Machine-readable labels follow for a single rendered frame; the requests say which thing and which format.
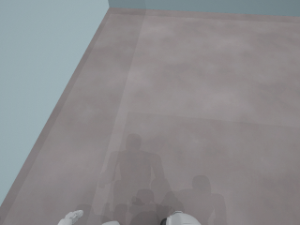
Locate robot left hand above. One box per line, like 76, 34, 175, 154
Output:
57, 210, 83, 225

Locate right robot thigh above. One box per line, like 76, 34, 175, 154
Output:
166, 213, 201, 225

